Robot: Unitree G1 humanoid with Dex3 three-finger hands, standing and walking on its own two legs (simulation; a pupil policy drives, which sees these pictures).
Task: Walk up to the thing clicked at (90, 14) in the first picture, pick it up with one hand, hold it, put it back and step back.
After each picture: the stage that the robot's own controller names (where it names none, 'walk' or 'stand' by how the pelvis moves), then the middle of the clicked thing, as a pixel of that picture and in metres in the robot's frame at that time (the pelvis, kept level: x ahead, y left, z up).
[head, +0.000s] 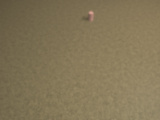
stand; (90, 16) +1.91 -0.13 -0.72
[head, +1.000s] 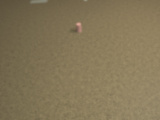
walk; (78, 27) +1.77 +0.16 -0.71
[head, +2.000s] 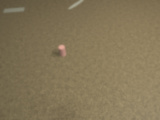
walk; (62, 50) +1.19 +0.28 -0.72
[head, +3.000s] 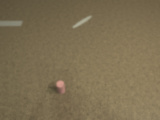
walk; (60, 87) +0.74 +0.22 -0.71
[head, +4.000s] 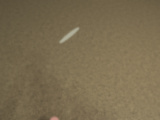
walk; out of the picture +0.43 +0.15 -0.71
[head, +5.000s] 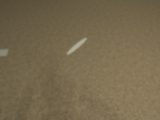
stand; out of the picture +0.35 +0.16 -0.72
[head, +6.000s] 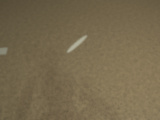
stand; out of the picture +0.33 +0.16 -0.73
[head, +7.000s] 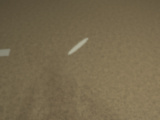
stand; out of the picture +0.36 +0.16 -0.73
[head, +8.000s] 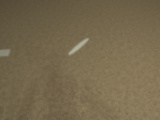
stand; out of the picture +0.34 +0.16 -0.73
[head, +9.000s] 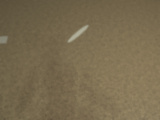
go down; out of the picture +0.36 +0.16 -0.72
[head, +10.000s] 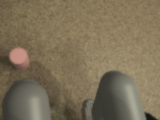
go down; (20, 59) +0.44 +0.19 -0.29
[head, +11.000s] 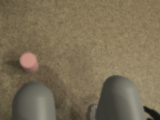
close in; (30, 63) +0.44 +0.18 -0.31
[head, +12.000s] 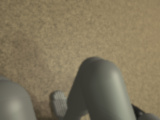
close in; out of the picture +0.43 +0.23 -0.23
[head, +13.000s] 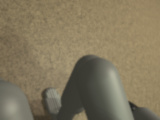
close; out of the picture +0.42 +0.24 -0.23
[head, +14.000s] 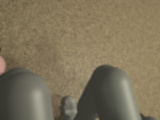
lift; out of the picture +0.35 +0.23 -0.17
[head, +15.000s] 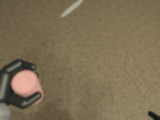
lift; (29, 89) +0.32 +0.17 +0.02
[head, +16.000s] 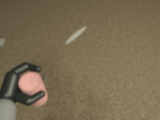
hold; (34, 90) +0.32 +0.17 +0.02
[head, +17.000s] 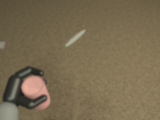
hold; (37, 93) +0.31 +0.16 +0.01
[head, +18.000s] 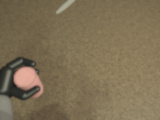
crouch; (30, 83) +0.35 +0.17 -0.04
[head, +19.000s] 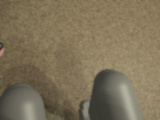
lower; out of the picture +0.46 +0.23 -0.10
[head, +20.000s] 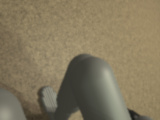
lower; out of the picture +0.43 +0.26 -0.23
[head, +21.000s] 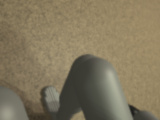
lower; out of the picture +0.43 +0.25 -0.23
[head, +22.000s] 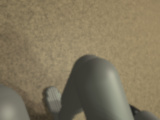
lower; out of the picture +0.43 +0.26 -0.22
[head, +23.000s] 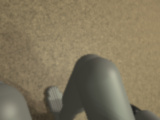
lower; out of the picture +0.42 +0.25 -0.23
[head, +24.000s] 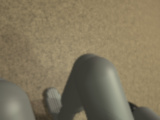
loosen; out of the picture +0.41 +0.22 -0.23
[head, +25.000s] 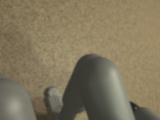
withdraw; out of the picture +0.41 +0.22 -0.22
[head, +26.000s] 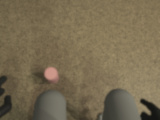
walk; (52, 75) +0.42 +0.15 -0.41
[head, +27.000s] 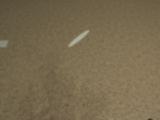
stand; out of the picture +0.34 +0.13 -0.66
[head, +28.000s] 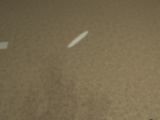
stand; out of the picture +0.36 +0.15 -0.67
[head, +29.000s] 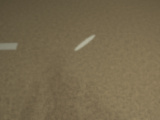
stand; out of the picture +0.36 +0.13 -0.71
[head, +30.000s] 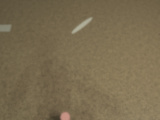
walk; (65, 118) +0.40 +0.09 -0.70
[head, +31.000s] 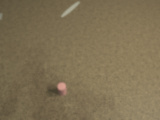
walk; (62, 89) +0.60 +0.15 -0.69
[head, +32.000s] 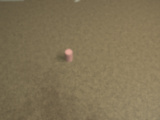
walk; (69, 55) +0.96 +0.14 -0.69
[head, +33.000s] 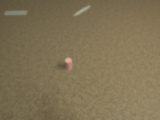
stand; (68, 64) +1.02 +0.14 -0.71
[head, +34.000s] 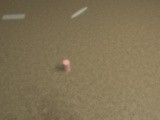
stand; (66, 65) +1.02 +0.16 -0.73
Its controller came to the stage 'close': yes
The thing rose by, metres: 0.73
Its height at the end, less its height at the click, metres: +0.00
